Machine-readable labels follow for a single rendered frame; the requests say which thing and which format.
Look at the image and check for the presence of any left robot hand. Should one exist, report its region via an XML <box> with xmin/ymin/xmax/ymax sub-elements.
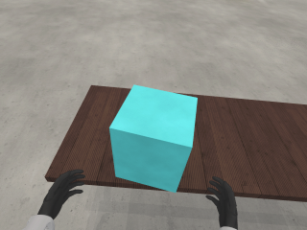
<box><xmin>37</xmin><ymin>169</ymin><xmax>85</xmax><ymax>219</ymax></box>

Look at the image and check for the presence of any carton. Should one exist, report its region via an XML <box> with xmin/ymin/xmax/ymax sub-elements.
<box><xmin>109</xmin><ymin>85</ymin><xmax>198</xmax><ymax>193</ymax></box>

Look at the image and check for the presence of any table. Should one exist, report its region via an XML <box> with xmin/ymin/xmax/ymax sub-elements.
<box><xmin>44</xmin><ymin>85</ymin><xmax>307</xmax><ymax>202</ymax></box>

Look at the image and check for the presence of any robot left forearm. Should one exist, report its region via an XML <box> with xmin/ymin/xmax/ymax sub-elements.
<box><xmin>22</xmin><ymin>215</ymin><xmax>56</xmax><ymax>230</ymax></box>

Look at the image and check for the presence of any right robot hand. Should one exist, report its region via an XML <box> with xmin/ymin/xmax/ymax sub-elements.
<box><xmin>206</xmin><ymin>176</ymin><xmax>238</xmax><ymax>230</ymax></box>

